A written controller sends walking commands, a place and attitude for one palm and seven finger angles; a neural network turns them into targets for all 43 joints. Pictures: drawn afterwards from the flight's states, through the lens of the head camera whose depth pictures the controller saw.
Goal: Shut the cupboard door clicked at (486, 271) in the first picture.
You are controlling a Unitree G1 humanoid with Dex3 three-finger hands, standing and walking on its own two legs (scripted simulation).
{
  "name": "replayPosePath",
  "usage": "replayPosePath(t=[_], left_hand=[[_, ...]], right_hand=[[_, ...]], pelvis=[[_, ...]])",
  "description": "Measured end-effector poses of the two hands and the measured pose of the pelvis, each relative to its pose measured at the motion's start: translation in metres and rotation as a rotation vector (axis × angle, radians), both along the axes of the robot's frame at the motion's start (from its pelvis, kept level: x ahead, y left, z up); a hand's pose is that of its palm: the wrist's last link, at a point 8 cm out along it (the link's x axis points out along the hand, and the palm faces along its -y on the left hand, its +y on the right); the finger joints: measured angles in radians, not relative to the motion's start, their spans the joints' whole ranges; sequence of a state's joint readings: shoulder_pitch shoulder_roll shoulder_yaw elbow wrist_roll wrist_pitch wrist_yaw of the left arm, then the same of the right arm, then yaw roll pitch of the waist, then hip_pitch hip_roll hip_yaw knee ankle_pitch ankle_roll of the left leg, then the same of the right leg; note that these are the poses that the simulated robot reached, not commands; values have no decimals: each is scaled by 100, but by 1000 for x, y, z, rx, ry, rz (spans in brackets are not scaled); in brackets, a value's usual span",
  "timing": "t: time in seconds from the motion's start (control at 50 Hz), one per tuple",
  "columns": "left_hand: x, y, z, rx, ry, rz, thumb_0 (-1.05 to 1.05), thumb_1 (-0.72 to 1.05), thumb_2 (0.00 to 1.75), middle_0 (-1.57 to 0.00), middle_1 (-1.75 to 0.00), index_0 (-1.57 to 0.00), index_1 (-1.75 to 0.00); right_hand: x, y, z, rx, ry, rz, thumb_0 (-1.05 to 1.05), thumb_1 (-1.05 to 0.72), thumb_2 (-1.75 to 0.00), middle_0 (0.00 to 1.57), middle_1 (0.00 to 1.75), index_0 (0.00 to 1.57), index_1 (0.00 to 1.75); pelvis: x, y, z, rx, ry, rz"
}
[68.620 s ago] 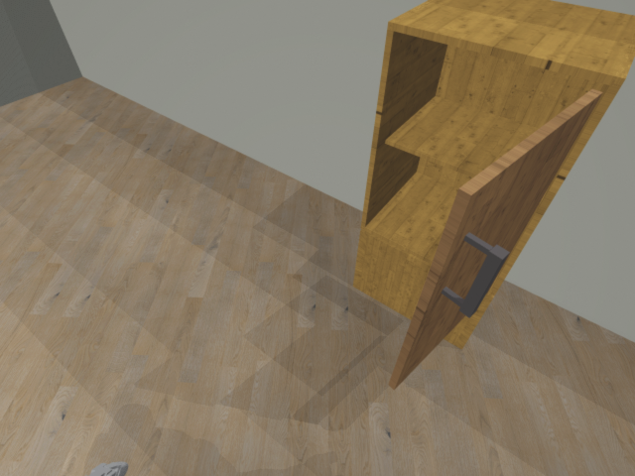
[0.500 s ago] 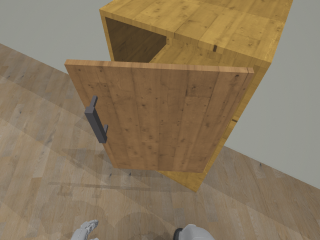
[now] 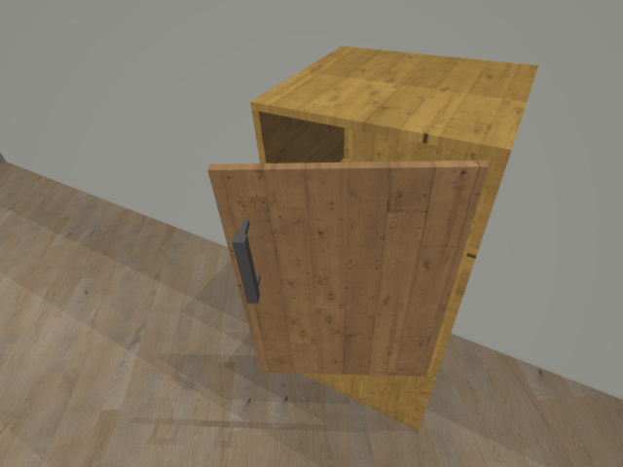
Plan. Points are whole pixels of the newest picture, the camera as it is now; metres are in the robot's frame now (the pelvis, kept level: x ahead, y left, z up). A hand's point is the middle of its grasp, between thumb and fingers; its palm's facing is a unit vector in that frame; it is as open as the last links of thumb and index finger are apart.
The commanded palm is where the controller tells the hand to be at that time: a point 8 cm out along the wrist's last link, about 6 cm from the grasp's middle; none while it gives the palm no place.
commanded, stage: come to a stop and stand still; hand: left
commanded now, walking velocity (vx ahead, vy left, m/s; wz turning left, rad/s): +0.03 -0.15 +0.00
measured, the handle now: (249, 262) +0.45 +0.15 +0.02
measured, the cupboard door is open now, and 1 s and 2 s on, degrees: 26 26 26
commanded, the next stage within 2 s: look again from close up in 0.24 s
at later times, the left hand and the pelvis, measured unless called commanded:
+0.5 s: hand out of the picture +0.03 +0.17 -0.15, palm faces +0.00 -0.98 -0.21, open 7.3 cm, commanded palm none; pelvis +0.01 -0.01 +0.01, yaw -1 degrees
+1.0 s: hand out of the picture +0.10 +0.18 -0.12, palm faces +0.16 -0.96 -0.21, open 7.3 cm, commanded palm +0.12 +0.22 -0.06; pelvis +0.01 -0.01 +0.01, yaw -1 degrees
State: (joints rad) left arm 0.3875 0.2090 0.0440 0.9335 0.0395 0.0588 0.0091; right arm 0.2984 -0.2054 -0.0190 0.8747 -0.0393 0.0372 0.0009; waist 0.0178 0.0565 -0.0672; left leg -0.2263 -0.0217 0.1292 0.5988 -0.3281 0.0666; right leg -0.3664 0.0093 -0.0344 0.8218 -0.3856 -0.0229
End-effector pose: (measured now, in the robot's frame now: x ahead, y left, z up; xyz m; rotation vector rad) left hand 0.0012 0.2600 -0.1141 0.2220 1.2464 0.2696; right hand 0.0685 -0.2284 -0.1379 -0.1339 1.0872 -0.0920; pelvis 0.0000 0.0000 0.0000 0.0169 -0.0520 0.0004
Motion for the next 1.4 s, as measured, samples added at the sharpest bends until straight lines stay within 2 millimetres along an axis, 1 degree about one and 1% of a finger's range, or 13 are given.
replayPosePath(t=[0.1,0.18,0.24,0.36,0.64,0.94,0.98,1.1,1.16,1.22,1.28,1.34,1.4], left_hand=[[-28,-10,2,-6,94,-2,1,91,90,-20,-30,-20,-29],[-38,-29,2,-47,126,-5,1,91,90,-20,-30,-20,-29],[-35,-43,-4,-90,138,-13,1,91,90,-20,-30,-20,-29],[-7,-54,-14,-131,116,-44,2,93,90,-21,-30,-20,-29],[45,-37,-2,-82,30,-73,1,93,90,-20,-30,-20,-29],[34,-40,-4,-83,74,-52,1,93,90,-20,-30,-20,-29],[56,-33,9,-87,-102,22,1,92,90,-21,-30,-20,-30],[163,-30,110,-42,-862,-40,2,91,90,-24,-34,-23,-33],[187,-37,131,-109,-1143,-112,1,91,90,-27,-38,-26,-37],[176,-50,119,-217,-1306,-209,1,91,90,-31,-42,-31,-42],[144,-56,83,-282,-1257,-263,0,91,90,-36,-48,-36,-47],[108,-46,49,-275,-1118,-225,1,90,90,-42,-54,-41,-53],[86,-26,47,-181,-1101,-168,2,90,90,-47,-59,-47,-59]], right_hand=[[-32,-2,-13,14,96,-26,1,-90,-90,20,30,20,30],[-58,-5,-9,11,185,-50,1,-90,-90,20,30,20,30],[-73,-7,-4,3,230,-73,1,-90,-90,20,30,20,30],[-91,-2,1,-12,284,-100,1,-91,-90,20,30,20,29],[-72,18,-1,27,290,-81,1,-91,-90,20,30,20,30],[-50,4,3,-4,273,-68,1,-91,-90,20,30,20,29],[-39,-4,8,-57,169,-68,1,-91,-90,20,30,20,30],[25,-26,25,-101,-244,-26,1,-91,-90,20,30,20,30],[58,-31,38,-117,-407,16,1,-91,-90,20,30,20,29],[84,-32,50,-138,-520,79,1,-91,-90,20,30,20,29],[103,-29,53,-160,-588,141,1,-90,-90,20,30,20,29],[116,-18,47,-162,-626,183,1,-90,-90,20,30,20,30],[120,2,34,-136,-640,216,1,-90,-90,20,30,20,30]], pelvis=[[-9,-3,-1,1,32,-16],[-10,-7,6,-5,48,-8],[-7,-9,9,-4,54,-12],[0,-9,11,-3,41,-17],[13,-6,16,-1,39,-15],[20,-8,17,-4,42,-13],[15,-8,13,-3,34,-24],[3,0,0,-2,87,36],[-11,-1,-15,11,155,28],[-24,-4,-34,23,210,15],[-35,-4,-55,19,241,18],[-43,-1,-72,3,254,29],[-51,3,-84,-23,263,41]])
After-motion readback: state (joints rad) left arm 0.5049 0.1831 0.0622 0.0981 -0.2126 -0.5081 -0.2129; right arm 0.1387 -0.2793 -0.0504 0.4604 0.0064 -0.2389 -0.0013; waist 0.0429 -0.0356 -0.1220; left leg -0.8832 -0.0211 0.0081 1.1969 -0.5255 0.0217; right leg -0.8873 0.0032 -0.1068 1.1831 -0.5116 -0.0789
